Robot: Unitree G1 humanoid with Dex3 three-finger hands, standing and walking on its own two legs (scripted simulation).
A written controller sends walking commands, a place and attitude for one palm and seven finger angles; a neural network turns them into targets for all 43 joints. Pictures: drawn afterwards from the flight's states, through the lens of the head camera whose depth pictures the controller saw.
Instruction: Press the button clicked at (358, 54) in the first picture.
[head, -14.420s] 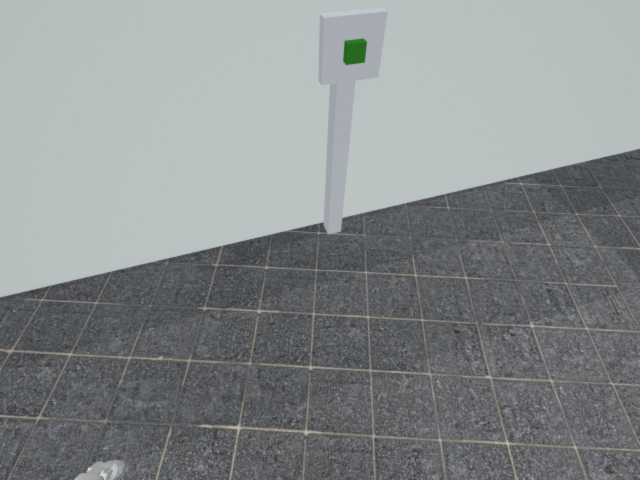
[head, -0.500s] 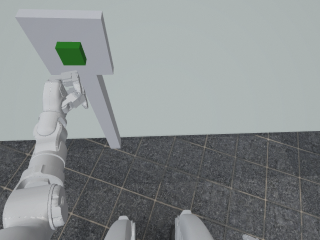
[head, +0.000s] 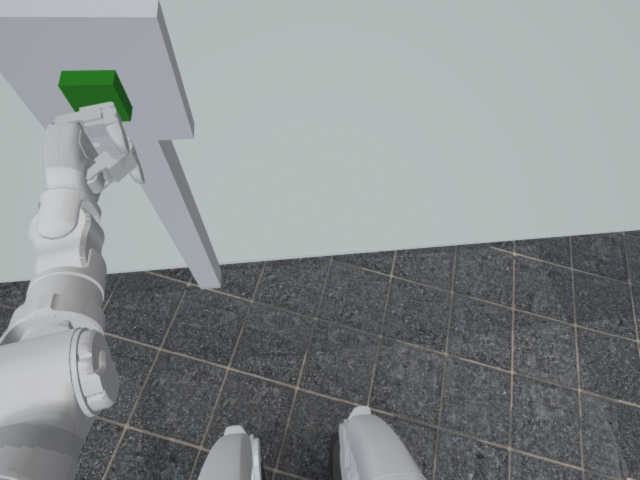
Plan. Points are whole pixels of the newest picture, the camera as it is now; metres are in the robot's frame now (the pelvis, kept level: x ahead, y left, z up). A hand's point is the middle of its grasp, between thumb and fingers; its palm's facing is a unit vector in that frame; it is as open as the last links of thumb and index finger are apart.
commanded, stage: press the button with the knuckle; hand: left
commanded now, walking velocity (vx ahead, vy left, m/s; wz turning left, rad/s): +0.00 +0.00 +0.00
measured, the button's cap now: (98, 95) +0.56 +0.23 +0.09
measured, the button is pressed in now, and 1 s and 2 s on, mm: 0 7 0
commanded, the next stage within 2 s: hold the button down briefly in 0.52 s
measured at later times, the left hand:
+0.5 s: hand (127, 142) +0.52 +0.20 +0.06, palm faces +0.04 -1.00 -0.03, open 3.5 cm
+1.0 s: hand (127, 141) +0.52 +0.20 +0.06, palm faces +0.08 -1.00 -0.05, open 3.6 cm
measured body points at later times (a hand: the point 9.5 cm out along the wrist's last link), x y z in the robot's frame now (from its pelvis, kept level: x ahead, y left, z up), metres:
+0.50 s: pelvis -0.01 +0.01 -0.01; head +0.14 +0.04 +0.41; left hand +0.51 +0.25 +0.06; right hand +0.00 -0.26 -0.12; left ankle +0.00 +0.11 -0.66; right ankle +0.03 -0.12 -0.66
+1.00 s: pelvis -0.03 +0.00 -0.02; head +0.13 +0.04 +0.40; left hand +0.51 +0.25 +0.06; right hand -0.05 -0.26 -0.12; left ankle +0.00 +0.11 -0.66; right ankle +0.03 -0.12 -0.66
